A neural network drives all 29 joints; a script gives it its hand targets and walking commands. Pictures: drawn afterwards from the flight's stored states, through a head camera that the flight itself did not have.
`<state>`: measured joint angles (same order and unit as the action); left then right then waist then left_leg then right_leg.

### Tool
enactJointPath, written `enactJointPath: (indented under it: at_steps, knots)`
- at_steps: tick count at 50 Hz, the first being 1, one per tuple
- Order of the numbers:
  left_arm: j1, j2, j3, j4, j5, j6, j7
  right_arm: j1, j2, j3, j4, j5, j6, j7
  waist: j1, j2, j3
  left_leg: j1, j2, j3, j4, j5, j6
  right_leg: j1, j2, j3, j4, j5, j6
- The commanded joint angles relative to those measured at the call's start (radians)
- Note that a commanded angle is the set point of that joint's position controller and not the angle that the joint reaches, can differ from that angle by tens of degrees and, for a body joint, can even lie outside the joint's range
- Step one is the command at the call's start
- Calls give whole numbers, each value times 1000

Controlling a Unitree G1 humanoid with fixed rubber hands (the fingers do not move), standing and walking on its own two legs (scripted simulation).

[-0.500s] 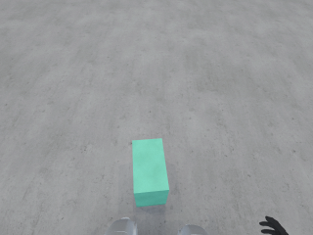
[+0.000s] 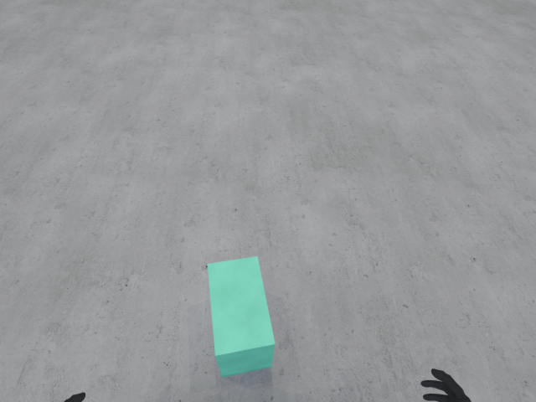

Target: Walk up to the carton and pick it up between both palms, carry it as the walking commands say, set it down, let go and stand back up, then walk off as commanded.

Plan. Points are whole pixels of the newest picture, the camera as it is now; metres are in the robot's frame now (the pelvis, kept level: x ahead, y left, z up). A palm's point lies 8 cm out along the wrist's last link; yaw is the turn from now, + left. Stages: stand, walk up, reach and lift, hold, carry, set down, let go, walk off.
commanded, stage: walk up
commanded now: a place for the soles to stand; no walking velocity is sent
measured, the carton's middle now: (239, 316) +0.48 +0.07 -0.63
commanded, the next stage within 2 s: none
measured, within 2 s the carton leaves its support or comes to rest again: neither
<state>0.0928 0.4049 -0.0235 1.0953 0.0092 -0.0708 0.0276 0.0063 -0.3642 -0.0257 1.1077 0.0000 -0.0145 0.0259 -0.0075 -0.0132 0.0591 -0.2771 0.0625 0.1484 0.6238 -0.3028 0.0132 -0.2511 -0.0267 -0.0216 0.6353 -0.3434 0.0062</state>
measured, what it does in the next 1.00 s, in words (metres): shifts its weight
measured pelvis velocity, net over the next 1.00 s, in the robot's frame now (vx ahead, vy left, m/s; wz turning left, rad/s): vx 0.04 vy -0.05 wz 0.15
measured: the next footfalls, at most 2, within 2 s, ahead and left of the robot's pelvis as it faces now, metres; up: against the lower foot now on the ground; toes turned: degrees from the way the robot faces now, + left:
none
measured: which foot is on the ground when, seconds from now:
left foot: down 0.00-1.00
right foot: down 0.00-1.00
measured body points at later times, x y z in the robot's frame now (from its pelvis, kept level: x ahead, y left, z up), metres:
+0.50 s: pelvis +0.02 -0.01 +0.02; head +0.03 +0.00 +0.46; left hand +0.13 +0.29 -0.11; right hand +0.11 -0.33 -0.10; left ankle +0.02 +0.11 -0.73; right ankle +0.00 -0.12 -0.73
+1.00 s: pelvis +0.04 -0.05 +0.01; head +0.06 -0.04 +0.46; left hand +0.09 +0.28 -0.12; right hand +0.19 -0.34 -0.11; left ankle +0.02 +0.11 -0.73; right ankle +0.00 -0.12 -0.73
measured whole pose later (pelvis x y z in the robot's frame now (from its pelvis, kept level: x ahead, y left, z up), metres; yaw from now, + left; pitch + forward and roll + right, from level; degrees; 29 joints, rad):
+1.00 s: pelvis +0.04 -0.05 +0.01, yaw +9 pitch -2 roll +0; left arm 0.12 0.38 0.04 1.00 0.02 0.02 -0.01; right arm 0.10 -0.36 -0.03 1.04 -0.01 -0.01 -0.02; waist 0.01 -0.02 0.06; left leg -0.22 0.06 -0.02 0.55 -0.29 -0.05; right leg -0.10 0.00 -0.19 0.51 -0.37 -0.05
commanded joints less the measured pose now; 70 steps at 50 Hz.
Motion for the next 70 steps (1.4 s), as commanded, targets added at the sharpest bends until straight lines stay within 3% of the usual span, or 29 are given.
enactJointPath:
  at_steps: [1,2,3,5,10,11,12,15,19,26,27,29,41,43,46,49,52,54,56,59,61,62,63,64,65,66,67,68,70]
  knots:
    - [-42,230,46,-44,-5,-6,7,-72,-235,-47,-55,-9,-15,-10,0,33,-91,116,94,-137,-196,119,31,-31,-100,111,-161,244,-52]
    - [-38,218,44,-45,-3,-3,6,-85,-232,-48,-57,-7,-12,-10,4,45,-86,116,102,-134,-213,80,30,-30,-94,99,-179,232,-51]
    - [-37,219,45,-39,2,-1,5,-81,-224,-47,-51,-5,-9,-11,2,2,-89,113,110,-143,-236,22,34,-21,-87,90,-182,212,-47]
    - [-44,209,47,-42,2,5,4,-96,-219,-48,-55,-9,-10,-10,9,26,-57,105,112,-143,-260,-16,35,-20,-87,92,-199,203,-51]
    - [-45,208,47,-43,4,2,1,-57,-217,-48,-50,-16,-9,-8,2,-9,-117,169,92,-117,-242,91,20,12,-107,132,-233,260,-59]
    - [-101,204,55,-70,12,21,-15,-7,-233,-41,-37,-2,-30,-19,-16,-97,-122,174,114,-175,-274,137,25,11,-102,71,-227,222,-52]
    - [-129,196,54,-75,10,32,-20,-7,-261,-47,-28,-4,-36,-25,-15,-63,-112,174,145,-217,-303,119,43,-11,-91,58,-207,187,-42]
    - [-78,166,50,-65,11,47,-33,-25,-260,-49,-50,-6,-44,-32,1,59,-83,184,172,-227,-316,126,58,-20,-85,32,-226,143,-30]
    - [-83,191,70,-65,7,50,-41,0,-229,-42,-53,-7,-48,-33,-1,36,-107,150,125,-187,-303,182,24,63,-103,35,-253,197,-51]
    - [-101,184,80,-87,10,54,-42,27,-212,-38,-61,-14,-49,-37,-4,34,-106,132,81,-160,-265,270,10,100,-118,29,-292,208,-56]
    - [-98,186,84,-93,12,53,-42,30,-210,-40,-63,-11,-48,-38,-1,4,-107,150,91,-169,-246,318,13,94,-119,31,-297,243,-56]
    - [-82,173,82,-91,7,57,-42,30,-218,-40,-70,-14,-50,-41,3,22,-117,158,92,-171,-238,373,17,108,-121,17,-288,291,-50]
    - [-40,191,103,-147,12,61,-33,56,-218,-48,-114,-13,-28,-56,10,4,-125,111,53,-126,-135,416,16,173,-136,-38,-257,436,-65]
    - [-33,194,106,-157,13,63,-31,47,-203,-43,-117,-12,-22,-59,16,-27,-96,83,44,-116,-116,382,23,154,-144,-40,-258,412,-71]
    - [-28,197,115,-172,13,66,-31,62,-215,-49,-132,-17,-15,-60,15,6,-80,60,34,-108,-91,385,16,159,-149,-45,-245,405,-68]
    - [-19,206,114,-180,15,72,-28,63,-213,-49,-138,-12,-10,-64,18,-34,-68,52,21,-120,-68,360,17,147,-164,-40,-253,394,-70]
    - [8,205,120,-201,12,71,-25,71,-219,-52,-150,-16,-8,-67,21,-3,-88,34,15,-115,-37,405,25,198,-159,-63,-221,477,-58]
    - [0,213,129,-214,16,72,-25,83,-206,-51,-157,-14,-7,-68,18,-24,-91,54,11,-117,-38,401,23,175,-170,-72,-198,503,-59]
    - [-5,212,135,-228,15,78,-23,124,-233,-62,-150,-21,-3,-72,0,-17,-103,85,27,-152,-40,470,48,165,-138,-105,-130,530,-50]
    - [-29,196,129,-245,10,85,-23,202,-278,-74,-141,-19,-6,-84,-43,61,-143,208,108,-307,-77,557,139,54,-67,-100,-18,375,-16]
    - [-12,180,133,-253,14,83,-22,207,-302,-72,-162,-15,-6,-89,-37,160,-127,147,183,-444,-115,512,232,34,-46,-30,49,226,4]
    - [21,178,134,-240,16,80,-23,161,-296,-64,-176,-15,-6,-90,-10,141,-108,73,200,-485,-113,473,240,62,-47,5,19,163,-2]
    - [46,184,134,-240,21,76,-25,123,-276,-60,-186,-4,-5,-86,12,80,-85,-3,191,-458,-116,401,217,108,-63,17,-45,147,-18]
    - [91,198,137,-217,24,69,-26,64,-268,-48,-199,-7,-2,-82,56,36,-52,-112,117,-367,-48,361,148,188,-107,42,-153,218,-39]
    - [136,212,144,-201,31,63,-26,0,-204,-37,-219,-3,2,-76,88,-39,-36,-188,1,-194,96,257,54,241,-188,89,-270,291,-73]
    - [115,237,142,-211,34,57,-25,6,-191,-30,-220,-6,7,-78,80,-92,-3,-260,-47,-114,147,-83,15,244,-299,153,-284,465,-117]
    - [134,250,147,-216,38,53,-25,-6,-209,-33,-223,-7,9,-81,94,-102,3,-278,-37,-138,217,-232,15,234,-355,190,-290,541,-151]
    - [134,247,148,-221,37,53,-23,11,-214,-32,-217,-7,9,-77,77,-63,27,-287,-16,-155,212,-239,16,239,-347,175,-278,595,-160]
    - [92,235,139,-246,29,53,-16,58,-213,-30,-205,-8,-3,-67,44,-85,35,-251,11,-147,98,-172,34,270,-303,79,-210,665,-151]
